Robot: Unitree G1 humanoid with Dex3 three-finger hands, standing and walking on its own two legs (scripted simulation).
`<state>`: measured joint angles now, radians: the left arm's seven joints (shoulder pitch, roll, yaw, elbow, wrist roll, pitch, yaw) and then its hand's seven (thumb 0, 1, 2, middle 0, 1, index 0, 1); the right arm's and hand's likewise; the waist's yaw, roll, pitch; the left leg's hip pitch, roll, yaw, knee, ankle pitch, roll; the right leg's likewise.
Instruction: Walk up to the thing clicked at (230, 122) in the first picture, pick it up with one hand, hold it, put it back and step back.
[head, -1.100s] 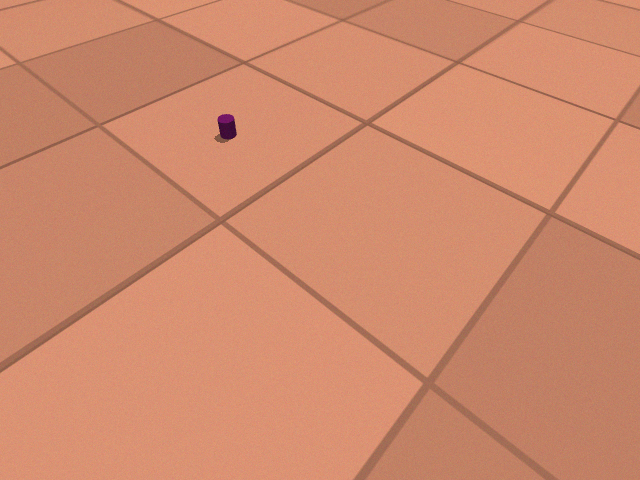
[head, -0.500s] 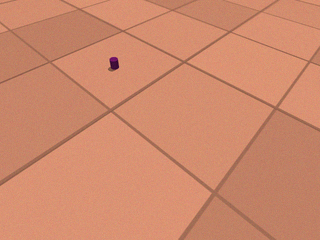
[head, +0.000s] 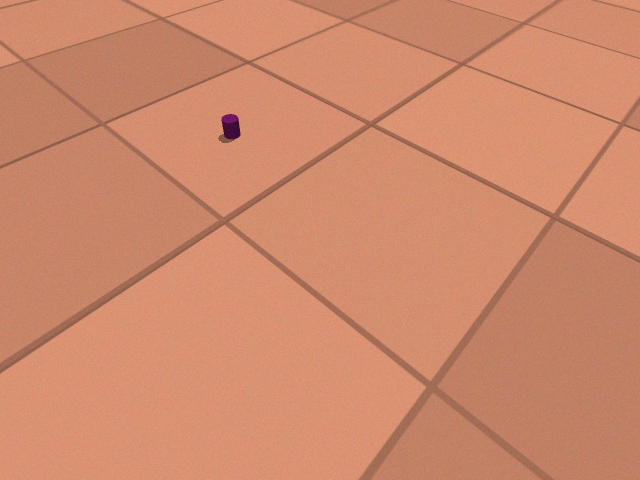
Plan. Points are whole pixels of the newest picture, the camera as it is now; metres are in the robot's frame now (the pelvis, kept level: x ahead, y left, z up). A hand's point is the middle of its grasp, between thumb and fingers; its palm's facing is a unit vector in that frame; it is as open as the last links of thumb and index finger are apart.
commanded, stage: stand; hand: left
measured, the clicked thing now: (231, 124) +1.88 +0.49 -0.73
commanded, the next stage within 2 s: walk up in 0.02 s
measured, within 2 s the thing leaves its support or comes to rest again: neither
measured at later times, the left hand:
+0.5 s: hand out of the picture +0.13 +0.39 -0.18, palm faces +0.06 -0.93 -0.37, open 7.4 cm
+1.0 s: hand (136, 260) +0.51 +0.36 -0.13, palm faces +0.13 -0.92 -0.36, open 7.3 cm
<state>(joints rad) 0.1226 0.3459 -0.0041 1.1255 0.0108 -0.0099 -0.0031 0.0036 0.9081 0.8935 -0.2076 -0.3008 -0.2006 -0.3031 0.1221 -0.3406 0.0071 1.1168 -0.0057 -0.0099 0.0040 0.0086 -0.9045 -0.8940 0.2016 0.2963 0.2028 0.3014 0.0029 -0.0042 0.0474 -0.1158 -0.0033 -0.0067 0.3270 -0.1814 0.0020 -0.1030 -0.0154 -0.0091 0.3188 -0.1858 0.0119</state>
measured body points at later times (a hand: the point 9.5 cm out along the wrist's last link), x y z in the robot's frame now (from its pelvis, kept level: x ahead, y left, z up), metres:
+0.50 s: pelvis +0.13 +0.09 -0.03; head +0.13 +0.12 +0.42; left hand +0.13 +0.44 -0.16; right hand +0.26 -0.24 -0.11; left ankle +0.15 +0.21 -0.75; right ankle +0.05 -0.06 -0.68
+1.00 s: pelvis +0.42 +0.09 -0.02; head +0.45 +0.07 +0.43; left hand +0.50 +0.41 -0.11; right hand +0.50 -0.22 -0.15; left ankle +0.29 +0.20 -0.65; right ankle +0.50 -0.01 -0.75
